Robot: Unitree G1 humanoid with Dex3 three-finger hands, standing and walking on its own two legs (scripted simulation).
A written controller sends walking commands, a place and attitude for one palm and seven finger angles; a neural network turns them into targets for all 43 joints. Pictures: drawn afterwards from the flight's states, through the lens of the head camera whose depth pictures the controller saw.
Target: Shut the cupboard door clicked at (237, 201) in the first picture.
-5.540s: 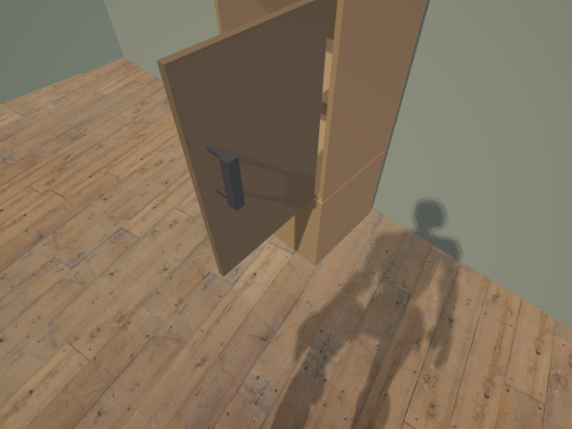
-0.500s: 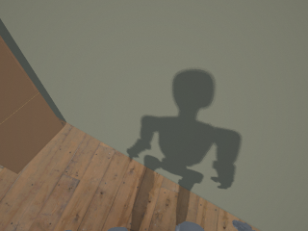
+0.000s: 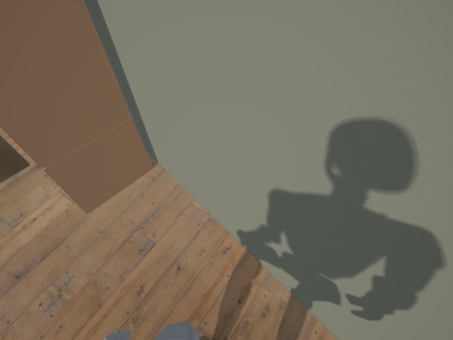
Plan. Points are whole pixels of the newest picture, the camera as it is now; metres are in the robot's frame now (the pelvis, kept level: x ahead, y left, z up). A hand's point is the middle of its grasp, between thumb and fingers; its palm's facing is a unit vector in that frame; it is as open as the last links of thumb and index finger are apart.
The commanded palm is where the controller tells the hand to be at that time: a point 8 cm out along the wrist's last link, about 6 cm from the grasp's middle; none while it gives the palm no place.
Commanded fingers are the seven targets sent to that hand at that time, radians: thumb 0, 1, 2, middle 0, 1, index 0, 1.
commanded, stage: turn to face it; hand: left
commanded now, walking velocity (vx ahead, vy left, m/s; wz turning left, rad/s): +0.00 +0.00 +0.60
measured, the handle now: out of the picture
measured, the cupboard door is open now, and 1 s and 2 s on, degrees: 91 91 91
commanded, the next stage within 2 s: take the last steps up to it in 1.28 s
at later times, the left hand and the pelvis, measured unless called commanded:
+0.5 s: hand out of the picture +0.08 +0.22 -0.16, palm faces +0.27 -0.91 -0.30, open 7.4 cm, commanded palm none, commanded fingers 0.00 0.90 0.90 -0.20 -0.30 -0.20 -0.30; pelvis +0.03 -0.02 -0.01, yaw +16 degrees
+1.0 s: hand out of the picture -0.03 +0.21 -0.18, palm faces +0.58 -0.78 -0.25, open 7.4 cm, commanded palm none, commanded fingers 0.00 0.90 0.90 -0.20 -0.30 -0.20 -0.30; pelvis +0.05 +0.00 -0.01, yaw +34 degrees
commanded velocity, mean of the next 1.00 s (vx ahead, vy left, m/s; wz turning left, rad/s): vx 0.00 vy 0.00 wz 0.54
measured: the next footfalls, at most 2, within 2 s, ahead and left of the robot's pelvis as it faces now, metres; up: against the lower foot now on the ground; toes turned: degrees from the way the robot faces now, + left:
left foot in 0.12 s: +0.02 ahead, +0.13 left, +0.00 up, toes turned +10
right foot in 0.48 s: +0.09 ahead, -0.13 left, +0.00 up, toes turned +12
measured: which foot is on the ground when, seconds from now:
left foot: up 0.00-0.10, down 0.12-0.48, up 0.50-0.82, down 0.84-1.00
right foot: down 0.00-0.12, up 0.14-0.46, down 0.48-0.84, up 0.86-1.00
